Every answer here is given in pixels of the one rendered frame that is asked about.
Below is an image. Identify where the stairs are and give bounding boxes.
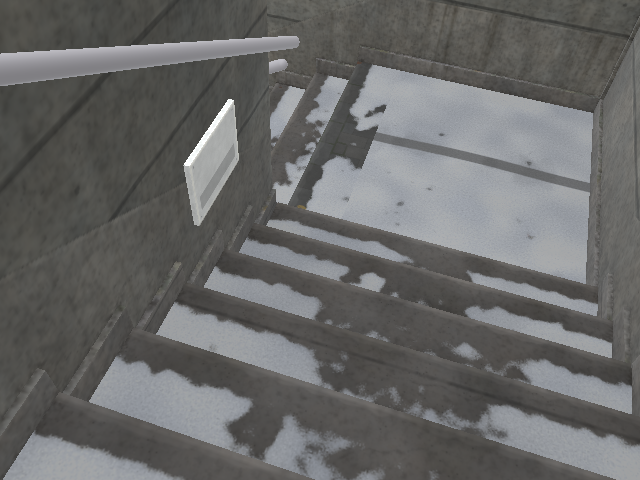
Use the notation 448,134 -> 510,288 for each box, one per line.
270,73 -> 349,205
3,202 -> 640,480

